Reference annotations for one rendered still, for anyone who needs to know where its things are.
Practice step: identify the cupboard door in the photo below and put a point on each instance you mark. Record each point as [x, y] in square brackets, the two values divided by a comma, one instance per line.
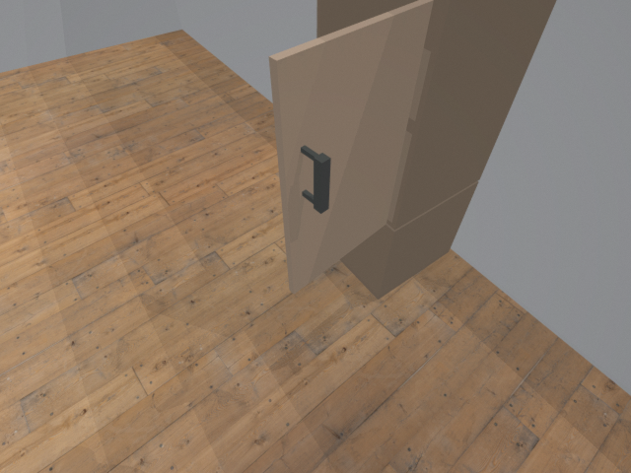
[348, 95]

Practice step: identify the handle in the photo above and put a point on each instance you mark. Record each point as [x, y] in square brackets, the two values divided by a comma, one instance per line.
[320, 199]

